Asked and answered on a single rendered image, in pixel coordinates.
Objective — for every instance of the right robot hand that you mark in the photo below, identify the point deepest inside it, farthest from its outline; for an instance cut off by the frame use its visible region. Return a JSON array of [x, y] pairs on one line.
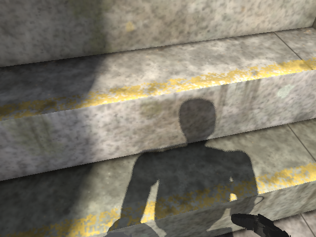
[[259, 224]]

